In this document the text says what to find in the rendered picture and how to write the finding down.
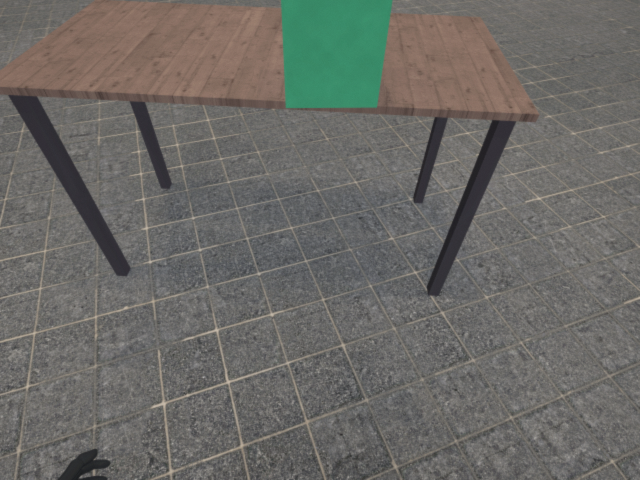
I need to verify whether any carton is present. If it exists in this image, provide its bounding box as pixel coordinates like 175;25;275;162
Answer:
281;0;392;108

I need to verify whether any robot left hand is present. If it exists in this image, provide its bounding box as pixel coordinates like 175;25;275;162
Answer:
58;449;110;480

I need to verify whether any table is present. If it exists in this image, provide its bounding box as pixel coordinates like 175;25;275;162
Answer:
0;0;540;296

